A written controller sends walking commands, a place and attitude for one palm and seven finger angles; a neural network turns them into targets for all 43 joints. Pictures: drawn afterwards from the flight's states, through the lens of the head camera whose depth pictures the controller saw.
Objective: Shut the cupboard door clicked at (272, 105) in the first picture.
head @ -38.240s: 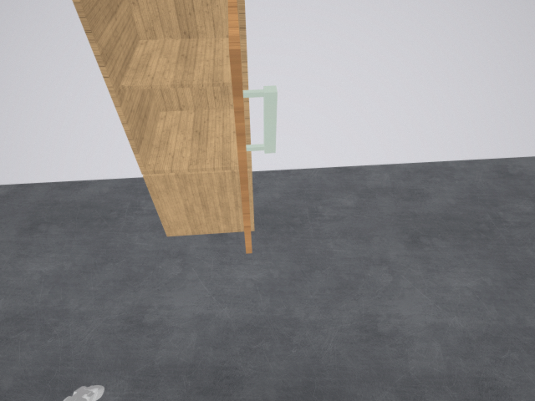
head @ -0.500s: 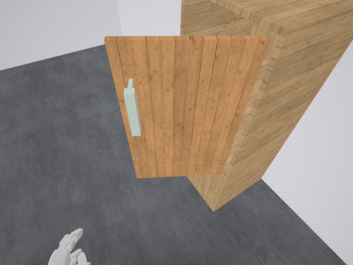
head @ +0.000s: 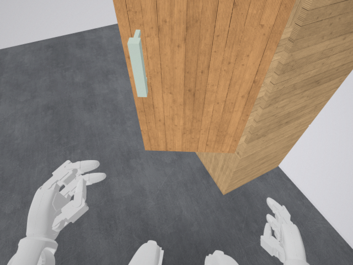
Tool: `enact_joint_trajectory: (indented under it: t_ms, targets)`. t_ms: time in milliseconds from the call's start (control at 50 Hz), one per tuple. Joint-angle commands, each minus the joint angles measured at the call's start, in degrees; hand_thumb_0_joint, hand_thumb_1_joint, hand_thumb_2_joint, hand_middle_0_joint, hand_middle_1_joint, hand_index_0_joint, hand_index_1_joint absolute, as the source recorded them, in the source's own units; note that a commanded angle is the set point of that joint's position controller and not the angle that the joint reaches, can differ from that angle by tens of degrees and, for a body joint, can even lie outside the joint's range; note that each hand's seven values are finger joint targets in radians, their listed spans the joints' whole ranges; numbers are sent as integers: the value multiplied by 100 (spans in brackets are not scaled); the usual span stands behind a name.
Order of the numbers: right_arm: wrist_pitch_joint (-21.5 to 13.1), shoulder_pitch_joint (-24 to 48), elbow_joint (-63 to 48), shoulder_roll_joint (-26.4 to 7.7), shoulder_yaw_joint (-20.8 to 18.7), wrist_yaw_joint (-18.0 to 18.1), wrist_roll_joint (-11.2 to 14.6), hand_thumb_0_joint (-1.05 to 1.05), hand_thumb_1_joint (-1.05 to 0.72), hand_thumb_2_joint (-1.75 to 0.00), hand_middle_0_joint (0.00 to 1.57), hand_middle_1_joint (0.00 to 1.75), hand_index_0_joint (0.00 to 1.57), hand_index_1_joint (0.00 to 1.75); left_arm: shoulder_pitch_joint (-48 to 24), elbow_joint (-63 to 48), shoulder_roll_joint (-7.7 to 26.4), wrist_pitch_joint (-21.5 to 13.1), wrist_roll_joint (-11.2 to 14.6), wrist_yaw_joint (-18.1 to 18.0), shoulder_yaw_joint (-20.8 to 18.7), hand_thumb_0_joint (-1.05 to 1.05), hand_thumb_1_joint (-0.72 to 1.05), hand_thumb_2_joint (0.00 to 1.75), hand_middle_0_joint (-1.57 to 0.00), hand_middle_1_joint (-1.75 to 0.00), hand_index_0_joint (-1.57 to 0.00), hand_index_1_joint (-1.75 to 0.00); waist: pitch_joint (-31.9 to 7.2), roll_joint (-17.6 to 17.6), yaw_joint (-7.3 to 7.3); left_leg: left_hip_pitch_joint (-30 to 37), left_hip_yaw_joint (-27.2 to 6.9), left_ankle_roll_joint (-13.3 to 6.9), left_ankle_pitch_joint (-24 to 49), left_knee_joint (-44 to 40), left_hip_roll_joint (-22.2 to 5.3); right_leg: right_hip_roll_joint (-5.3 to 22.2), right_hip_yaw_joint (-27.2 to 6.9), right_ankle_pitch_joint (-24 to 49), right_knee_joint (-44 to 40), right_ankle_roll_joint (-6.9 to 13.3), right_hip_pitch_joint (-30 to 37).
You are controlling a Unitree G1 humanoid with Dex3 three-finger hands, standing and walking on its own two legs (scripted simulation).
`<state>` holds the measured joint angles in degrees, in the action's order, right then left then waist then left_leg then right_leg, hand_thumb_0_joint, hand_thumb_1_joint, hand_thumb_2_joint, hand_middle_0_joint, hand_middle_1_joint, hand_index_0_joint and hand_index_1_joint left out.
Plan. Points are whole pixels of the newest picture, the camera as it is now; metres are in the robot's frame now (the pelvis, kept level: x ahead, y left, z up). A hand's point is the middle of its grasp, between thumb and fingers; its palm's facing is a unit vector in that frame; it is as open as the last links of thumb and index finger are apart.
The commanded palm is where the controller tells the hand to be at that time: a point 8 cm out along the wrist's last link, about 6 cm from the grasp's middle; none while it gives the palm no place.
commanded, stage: raise the hand and make a fist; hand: left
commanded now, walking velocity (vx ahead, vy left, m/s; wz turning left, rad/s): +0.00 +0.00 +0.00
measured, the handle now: (140, 64) +0.52 +0.15 +0.16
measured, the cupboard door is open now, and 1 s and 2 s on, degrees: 61 61 61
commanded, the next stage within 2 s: bring the fist close to the handle in 1.32 s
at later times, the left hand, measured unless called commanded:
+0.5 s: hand (67, 172) +0.25 +0.24 +0.12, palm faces +0.07 -1.00 -0.03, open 3.3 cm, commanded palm +0.22 +0.28 +0.13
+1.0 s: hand (64, 145) +0.27 +0.23 +0.17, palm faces +0.08 -1.00 -0.05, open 3.1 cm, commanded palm +0.24 +0.28 +0.17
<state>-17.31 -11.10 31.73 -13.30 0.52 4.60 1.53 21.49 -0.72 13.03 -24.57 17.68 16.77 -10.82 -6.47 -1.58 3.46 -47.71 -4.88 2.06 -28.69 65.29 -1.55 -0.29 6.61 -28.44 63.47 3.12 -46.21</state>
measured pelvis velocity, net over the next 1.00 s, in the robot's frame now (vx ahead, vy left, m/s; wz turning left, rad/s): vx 0.04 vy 0.04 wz -0.02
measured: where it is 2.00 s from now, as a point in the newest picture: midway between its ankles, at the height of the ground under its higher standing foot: outside the picture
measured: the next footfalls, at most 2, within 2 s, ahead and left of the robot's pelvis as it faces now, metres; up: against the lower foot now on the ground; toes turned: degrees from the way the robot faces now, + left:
none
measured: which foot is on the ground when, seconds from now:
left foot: down 0.00-1.00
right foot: down 0.00-1.00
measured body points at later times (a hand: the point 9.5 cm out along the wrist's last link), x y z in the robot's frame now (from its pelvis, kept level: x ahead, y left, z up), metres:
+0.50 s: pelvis +0.03 +0.05 +0.03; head +0.07 +0.05 +0.48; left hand +0.24 +0.29 +0.12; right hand +0.21 -0.18 -0.03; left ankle +0.04 +0.15 -0.65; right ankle +0.04 -0.09 -0.65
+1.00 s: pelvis +0.04 +0.04 +0.06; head +0.04 +0.03 +0.51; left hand +0.26 +0.28 +0.17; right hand +0.21 -0.18 -0.01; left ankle +0.04 +0.15 -0.65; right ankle +0.04 -0.09 -0.65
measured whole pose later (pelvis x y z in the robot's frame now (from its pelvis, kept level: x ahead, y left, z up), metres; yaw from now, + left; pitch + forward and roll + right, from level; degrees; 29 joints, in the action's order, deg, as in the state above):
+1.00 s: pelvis +0.04 +0.04 +0.06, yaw -1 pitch +3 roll -2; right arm -13.3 -15.5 32.3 -13.5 3.4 3.4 2.0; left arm 17.2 -11.0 13.6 -4.6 15.6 8.6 -10.6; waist -4.3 -2.8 2.2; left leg -25.1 -1.3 -0.8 -23.4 45.1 0.0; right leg 1.0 3.2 -21.7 42.1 -0.6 -23.7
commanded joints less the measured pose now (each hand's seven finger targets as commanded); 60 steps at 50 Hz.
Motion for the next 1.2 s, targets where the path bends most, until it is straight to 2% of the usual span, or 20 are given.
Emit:
enact_joint_trajectory:
  t_ms: [0, 40, 80, 160, 220, 280, 340, 420, 460, 600, 680, 740, 860, 920, 940, 1020, 1040, 1120, 1140, 1180]
  targets:
    - [-197, 90, -967, -616, -293, 102, 71, 0, -90, -90, 20, 30, 20, 30, -100, -1018, 893, 447, 168, -122, -692, 0, 90, 90, -75, -90, -75, -90, -939, 238, -125, 400, 346, -350, 743, -1152, 254, 250, -1274, -230, -2118, -363, 1447]
    - [-136, 147, -985, -531, -274, 67, 33, 0, -90, -90, 20, 30, 20, 30, 107, -1070, 937, 580, 140, -343, -895, 0, 90, 90, -79, -94, -79, -94, -943, 336, -7, 504, 321, -332, 992, -1278, 255, 231, -1182, 253, -2065, -370, 1702]
    - [-129, 86, -1010, -522, -269, 11, -27, 0, -90, -90, 20, 30, 20, 30, 105, -1411, 769, 473, 95, -519, -761, 0, 90, 90, -82, -98, -82, -98, -986, 197, -40, 753, 315, -320, 1226, -1465, 248, 174, -904, 708, -1920, -343, 1672]
    - [-135, -12, -968, -617, -261, -43, -106, 0, -90, -90, 20, 30, 20, 30, 129, -1432, 649, 187, 8, -644, -569, 0, 90, 90, -90, -106, -90, -106, -836, 329, -149, 960, 275, -328, 1449, -1628, 226, 61, -563, 1151, -1718, -286, 1530]
    - [-170, -91, -977, -696, -246, -73, -99, 0, -90, -90, 20, 30, 20, 30, 124, -1679, 531, 80, -12, -598, -323, 0, 90, 90, -95, -112, -95, -112, -919, -32, -198, 1254, 259, -320, 1508, -1752, 228, -3, -361, 1279, -1618, -225, 1432]
    - [-143, -156, -991, -741, -255, -54, -82, 0, -90, -90, 20, 30, 20, 30, 115, -1835, 586, 171, -15, -588, -320, 0, 90, 90, -101, -118, -101, -118, -996, 50, -218, 1400, 229, -312, 1602, -1829, 210, -30, -288, 1396, -1625, -216, 1496]
    - [-97, -156, -1014, -748, -224, -56, -82, 0, -90, -90, 20, 30, 20, 30, 56, -2136, 664, 280, -51, -667, -343, 0, 90, 90, -106, -124, -106, -124, -1014, -280, -166, 1642, 154, -271, 1882, -1962, 193, -74, -190, 1622, -1567, -166, 1592]
    - [-12, -204, -1073, -712, -185, -88, -57, 0, -90, -90, 20, 30, 20, 30, 71, -2378, 538, 498, -151, -834, -187, 0, 90, 90, -113, -132, -113, -132, -954, -363, -193, 1925, 80, -185, 2170, -2130, 126, -92, -88, 1734, -1606, -175, 1598]
    - [64, -176, -1104, -719, -163, -91, -43, 0, -90, -90, 20, 30, 20, 30, -8, -2286, 521, 673, -170, -847, -165, 0, 90, 90, -117, -136, -117, -136, -776, -205, -213, 1880, 72, -183, 2030, -2212, 122, -105, -73, 1699, -1681, -180, 1644]
    - [170, -135, -1151, -691, -55, -89, -2, 0, -90, -90, 20, 30, 20, 30, -374, -2371, 540, 1103, -194, -844, -133, 0, 90, 90, -130, -150, -130, -150, -642, -261, -216, 2160, 40, -146, 2013, -2469, 104, -117, -73, 1759, -1947, -170, 1890]
    - [161, -69, -1117, -660, -27, -84, 10, 0, -90, -90, 20, 30, 20, 30, -658, -2569, 632, 1217, -192, -831, -211, 0, 90, 90, -130, -150, -130, -150, -787, -382, -184, 2395, 89, -155, 2209, -2536, 122, -106, -114, 1961, -2074, -160, 2130]
    - [148, -26, -1045, -678, -3, -70, 25, 0, -90, -90, 20, 30, 20, 30, -770, -2374, 698, 1337, -164, -821, -288, 0, 90, 90, -130, -150, -130, -150, -532, -192, -187, 2358, 99, -178, 2035, -2642, 129, -112, -125, 1895, -2234, -169, 2201]
    - [82, 102, -955, -654, 12, -42, 72, 0, -90, -90, 20, 30, 20, 30, -1141, -2437, 734, 1550, -158, -828, -324, 0, 90, 90, -130, -150, -130, -150, -578, -199, -163, 2572, 162, -216, 1984, -2850, 155, -68, -173, 1918, -2492, -179, 2480]
    - [45, 128, -893, -651, 17, -30, 86, 0, -90, -90, 20, 30, 20, 30, -1104, -2169, 684, 1667, -130, -834, -350, 0, 90, 90, -130, -150, -130, -150, -395, -94, -148, 2578, 213, -226, 1894, -2942, 178, -60, -187, 1879, -2636, -195, 2520]
    - [39, 136, -866, -663, 7, -30, 76, 0, -90, -90, 20, 30, 20, 30, -974, -2064, 727, 1686, -103, -832, -433, 0, 90, 90, -130, -150, -130, -150, -409, 70, -112, 2541, 239, -241, 1880, -2938, 186, -44, -227, 1878, -2703, -198, 2640]
    - [-5, 188, -871, -649, -12, -46, 83, 0, -90, -90, 20, 30, 20, 30, -1040, -2117, 637, 1652, -131, -849, -352, 0, 90, 90, -130, -150, -130, -150, -344, -4, -118, 2588, 327, -256, 1762, -2995, 225, -13, -278, 1763, -2812, -226, 2626]
    - [-9, 182, -845, -672, -12, -42, 64, 0, -90, -90, 20, 30, 20, 30, -984, -2014, 774, 1642, -137, -884, -460, 0, 90, 90, -130, -150, -130, -150, -251, 166, -117, 2501, 335, -279, 1709, -2961, 223, -5, -336, 1686, -2874, -237, 2647]
    - [-61, 195, -842, -643, -24, -52, 54, 0, -90, -90, 20, 30, 20, 30, -1161, -2194, 720, 1447, -208, -966, -390, 0, 90, 90, -130, -150, -130, -150, -335, -30, -152, 2600, 405, -285, 1683, -2952, 248, 13, -381, 1640, -2892, -252, 2617]
    - [-59, 166, -811, -655, -26, -48, 34, 0, -90, -90, 20, 30, 20, 30, -1134, -2098, 783, 1428, -198, -990, -461, 0, 90, 90, -130, -150, -130, -150, -253, 188, -153, 2522, 398, -297, 1607, -2931, 239, 17, -427, 1508, -2957, -266, 2633]
    - [-85, 203, -810, -641, -33, -50, 41, 0, -90, -90, 20, 30, 20, 30, -1166, -2072, 702, 1361, -206, -983, -380, 0, 90, 90, -130, -150, -130, -150, -212, 170, -165, 2502, 431, -304, 1493, -2925, 253, 45, -498, 1341, -3029, -284, 2593]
